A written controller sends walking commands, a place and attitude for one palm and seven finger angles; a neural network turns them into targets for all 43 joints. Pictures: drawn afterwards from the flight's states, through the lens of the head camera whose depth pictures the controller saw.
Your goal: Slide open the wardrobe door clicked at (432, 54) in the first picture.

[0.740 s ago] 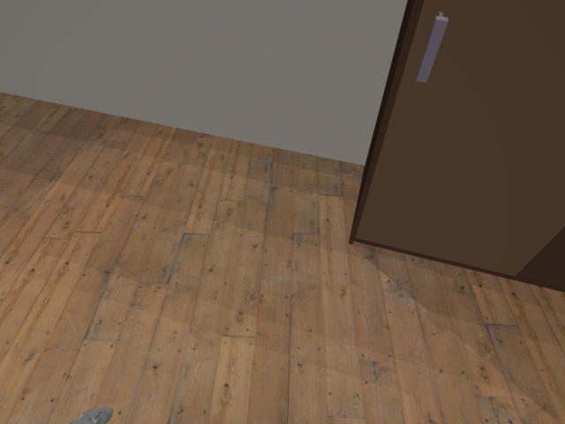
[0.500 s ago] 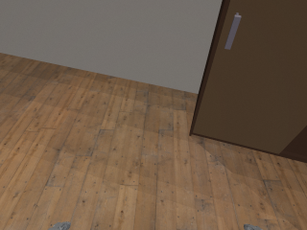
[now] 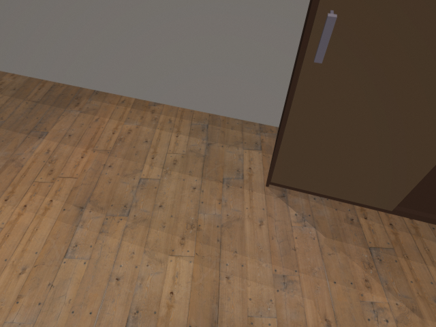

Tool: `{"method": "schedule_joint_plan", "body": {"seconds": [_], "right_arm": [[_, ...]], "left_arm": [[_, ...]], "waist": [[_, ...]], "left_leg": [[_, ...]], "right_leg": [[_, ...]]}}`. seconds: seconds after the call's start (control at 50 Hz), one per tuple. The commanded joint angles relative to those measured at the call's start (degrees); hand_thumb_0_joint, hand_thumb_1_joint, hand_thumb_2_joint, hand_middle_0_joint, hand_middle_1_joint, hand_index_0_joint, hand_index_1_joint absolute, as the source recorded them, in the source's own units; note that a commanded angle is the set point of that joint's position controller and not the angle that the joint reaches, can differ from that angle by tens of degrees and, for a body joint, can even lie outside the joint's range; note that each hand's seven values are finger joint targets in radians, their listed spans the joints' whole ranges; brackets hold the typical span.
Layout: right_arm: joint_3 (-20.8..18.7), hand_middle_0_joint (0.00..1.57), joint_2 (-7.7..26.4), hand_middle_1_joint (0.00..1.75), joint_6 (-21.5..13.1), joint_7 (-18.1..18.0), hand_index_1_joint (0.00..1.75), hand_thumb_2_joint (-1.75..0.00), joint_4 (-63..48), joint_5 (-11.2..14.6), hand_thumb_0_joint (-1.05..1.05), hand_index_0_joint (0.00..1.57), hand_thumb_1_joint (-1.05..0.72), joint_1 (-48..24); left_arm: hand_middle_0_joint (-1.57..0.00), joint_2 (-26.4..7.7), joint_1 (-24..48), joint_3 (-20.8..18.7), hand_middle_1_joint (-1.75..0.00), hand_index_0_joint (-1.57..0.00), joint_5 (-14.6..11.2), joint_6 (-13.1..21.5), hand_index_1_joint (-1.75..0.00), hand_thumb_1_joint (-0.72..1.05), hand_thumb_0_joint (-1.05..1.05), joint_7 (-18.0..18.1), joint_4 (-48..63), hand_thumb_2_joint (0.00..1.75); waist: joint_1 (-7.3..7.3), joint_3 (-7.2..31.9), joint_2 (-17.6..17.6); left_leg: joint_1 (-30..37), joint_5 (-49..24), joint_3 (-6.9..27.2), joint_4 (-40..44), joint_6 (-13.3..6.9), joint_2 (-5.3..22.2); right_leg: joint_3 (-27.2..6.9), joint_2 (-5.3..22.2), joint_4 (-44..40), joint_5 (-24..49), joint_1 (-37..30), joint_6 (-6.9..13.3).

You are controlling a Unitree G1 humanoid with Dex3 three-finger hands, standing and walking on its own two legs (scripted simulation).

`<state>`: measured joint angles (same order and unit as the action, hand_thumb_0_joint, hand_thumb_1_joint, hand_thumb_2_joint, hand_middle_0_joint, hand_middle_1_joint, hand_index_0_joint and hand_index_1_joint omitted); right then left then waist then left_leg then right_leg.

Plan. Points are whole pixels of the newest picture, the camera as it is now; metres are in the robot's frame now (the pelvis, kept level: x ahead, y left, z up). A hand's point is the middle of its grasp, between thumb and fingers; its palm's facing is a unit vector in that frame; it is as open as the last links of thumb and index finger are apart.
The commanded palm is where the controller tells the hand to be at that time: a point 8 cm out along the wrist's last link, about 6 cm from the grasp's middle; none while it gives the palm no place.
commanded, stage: stand and wait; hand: left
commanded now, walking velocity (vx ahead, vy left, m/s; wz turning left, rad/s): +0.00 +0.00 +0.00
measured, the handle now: (324, 36) +0.97 -0.30 +0.12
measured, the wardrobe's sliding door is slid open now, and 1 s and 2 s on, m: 0.00 0.00 0.00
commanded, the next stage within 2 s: look at it before walking up in 0.14 s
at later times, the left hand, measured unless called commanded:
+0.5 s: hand out of the picture +0.08 +0.24 -0.15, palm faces -0.03 -0.94 -0.33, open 7.4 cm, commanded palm none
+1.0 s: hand out of the picture +0.08 +0.23 -0.16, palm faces -0.06 -0.95 -0.32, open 7.4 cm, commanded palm none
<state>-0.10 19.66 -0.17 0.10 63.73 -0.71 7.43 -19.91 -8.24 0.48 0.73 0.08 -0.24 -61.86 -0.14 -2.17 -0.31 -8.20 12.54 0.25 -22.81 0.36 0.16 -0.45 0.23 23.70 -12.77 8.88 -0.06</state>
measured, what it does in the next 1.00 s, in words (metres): stands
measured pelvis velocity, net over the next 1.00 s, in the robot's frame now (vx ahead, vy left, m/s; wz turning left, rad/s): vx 0.00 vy -0.01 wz -0.07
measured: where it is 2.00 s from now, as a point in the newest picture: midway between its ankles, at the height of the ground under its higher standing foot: outside the picture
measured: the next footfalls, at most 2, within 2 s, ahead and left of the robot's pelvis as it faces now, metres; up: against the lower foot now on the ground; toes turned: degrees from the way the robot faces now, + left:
left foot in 1.72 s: +0.05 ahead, +0.12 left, +0.00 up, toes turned -26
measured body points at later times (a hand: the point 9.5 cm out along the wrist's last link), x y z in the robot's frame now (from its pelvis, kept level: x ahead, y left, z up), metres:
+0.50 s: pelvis +0.00 +0.00 +0.00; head +0.01 +0.00 +0.45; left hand +0.08 +0.29 -0.13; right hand +0.08 -0.30 -0.13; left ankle +0.00 +0.12 -0.74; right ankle +0.00 -0.12 -0.74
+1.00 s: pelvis +0.00 -0.01 +0.00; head +0.02 -0.01 +0.45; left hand +0.08 +0.28 -0.14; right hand +0.09 -0.29 -0.14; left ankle +0.00 +0.12 -0.74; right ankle +0.00 -0.12 -0.74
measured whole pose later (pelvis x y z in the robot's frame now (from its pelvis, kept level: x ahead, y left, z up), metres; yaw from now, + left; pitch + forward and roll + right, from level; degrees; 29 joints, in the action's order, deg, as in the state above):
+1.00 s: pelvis +0.00 -0.01 +0.00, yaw -4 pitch -1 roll +0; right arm -0.8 17.2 0.6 -1.2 59.9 -0.8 5.7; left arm -17.8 -9.8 -0.6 1.0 -2.1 0.3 -59.1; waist 1.0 -2.6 -0.1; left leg -9.9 15.1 -2.9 -26.3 1.1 2.0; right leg -3.5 -1.7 27.6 -14.1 12.2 0.5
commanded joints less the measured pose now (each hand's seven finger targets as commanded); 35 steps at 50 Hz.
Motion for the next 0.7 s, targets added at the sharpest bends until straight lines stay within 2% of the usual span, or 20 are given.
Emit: {"method": "schedule_joint_plan", "body": {"seconds": [0.0, 0.12, 0.44, 0.52, 0.68], "right_arm": [[-2.07, 0.20, 11.42, 0.30, -1.54, -0.68, 0.30, -0.90, -4.17, 0.11, 0.00, 0.20, -0.90, -3.77], [-1.99, 0.20, 11.44, 0.30, -1.64, -0.65, 0.30, -0.90, -3.77, 0.11, 0.00, 0.20, -0.90, -3.52], [-1.97, 0.20, 11.39, 0.30, -1.71, -0.72, 0.30, -0.90, -3.84, 0.27, 0.00, 0.20, -0.90, -3.73], [-1.93, 0.20, 11.45, 0.30, -1.68, -0.74, 0.30, -0.90, -3.77, 0.22, 0.00, 0.20, -0.90, -3.93], [-1.90, 0.20, 11.59, 0.30, -1.79, -0.85, 0.30, -0.90, -3.75, 0.25, 0.00, 0.20, -0.90, -4.21]], "left_arm": [[-0.20, -11.67, 3.19, -2.51, -0.30, -0.20, -0.21, 1.42, -0.30, 0.90, 0.00, 0.88, 3.82, 0.90], [-0.20, -11.59, 3.55, -2.48, -0.30, -0.20, -0.15, 1.34, -0.30, 0.90, 0.00, 0.84, 3.66, 0.90], [-0.20, -11.36, 3.26, -2.52, -0.30, -0.20, -0.10, 1.54, -0.30, 0.90, 0.00, 0.90, 3.61, 0.90], [-0.20, -11.40, 3.34, -2.53, -0.30, -0.20, -0.10, 1.47, -0.30, 0.90, 0.00, 0.84, 3.46, 0.90], [-0.20, -11.48, 2.93, -2.55, -0.30, -0.20, -0.14, 1.56, -0.30, 0.90, 0.00, 0.88, 3.25, 0.90]], "waist": [[0.21, 2.80, -0.08], [0.19, 2.55, 0.34], [0.30, 4.16, 0.02], [0.25, 3.25, 0.33], [0.34, 4.54, 0.49]], "left_leg": [[-0.71, -4.99, 5.50, 4.23, -1.97, 5.94], [-1.11, -4.69, 5.74, 4.94, -1.96, 6.15], [0.62, -8.12, 5.68, 4.52, -1.91, 6.40], [0.34, -7.22, 5.62, 5.11, -1.81, 6.38], [1.78, -10.35, 5.43, 4.66, -1.79, 6.58]], "right_leg": [[-6.39, 6.81, -5.17, 3.59, 0.46, 2.06], [-6.26, 6.57, -5.23, 3.07, 0.46, 1.94], [-5.77, 6.77, -5.12, 7.24, -0.74, 1.87], [-5.76, 6.75, -5.48, 6.35, -0.40, 1.80], [-5.45, 6.86, -4.92, 10.24, -1.43, 1.82]]}}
